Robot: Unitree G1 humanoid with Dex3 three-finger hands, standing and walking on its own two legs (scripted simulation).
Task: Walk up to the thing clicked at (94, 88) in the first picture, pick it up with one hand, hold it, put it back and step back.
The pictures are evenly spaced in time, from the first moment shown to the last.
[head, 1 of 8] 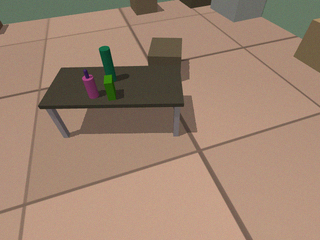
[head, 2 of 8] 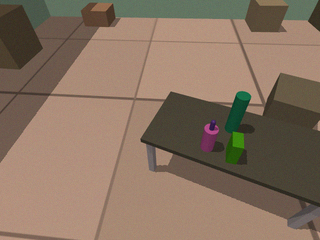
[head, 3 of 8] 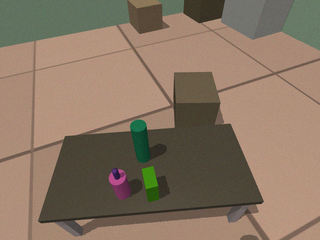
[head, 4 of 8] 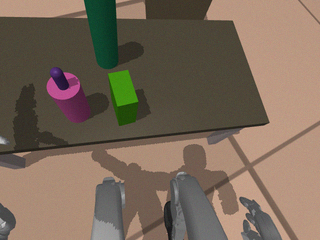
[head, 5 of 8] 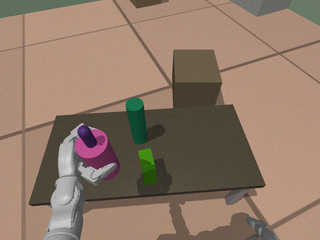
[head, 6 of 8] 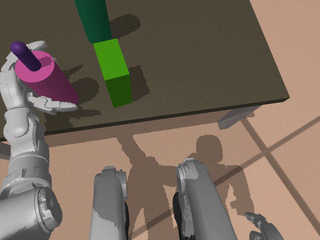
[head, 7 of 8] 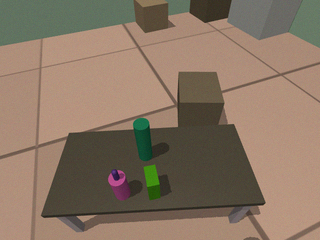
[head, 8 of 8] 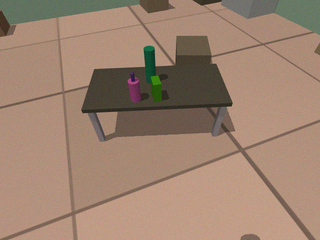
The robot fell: no
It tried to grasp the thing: yes
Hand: left
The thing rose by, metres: 0.33
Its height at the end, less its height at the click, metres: +0.00
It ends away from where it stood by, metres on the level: 0.02
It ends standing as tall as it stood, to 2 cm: yes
